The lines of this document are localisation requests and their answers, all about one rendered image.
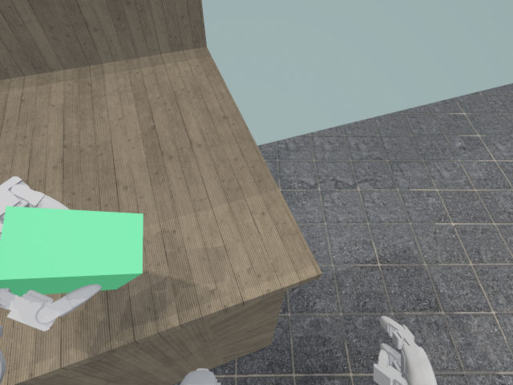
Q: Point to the right robot hand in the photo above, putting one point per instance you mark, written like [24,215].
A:
[411,367]

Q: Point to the table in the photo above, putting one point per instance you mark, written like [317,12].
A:
[118,106]

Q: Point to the left robot hand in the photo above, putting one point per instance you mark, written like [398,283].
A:
[35,309]

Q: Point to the sponge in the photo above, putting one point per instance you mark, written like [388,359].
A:
[56,251]

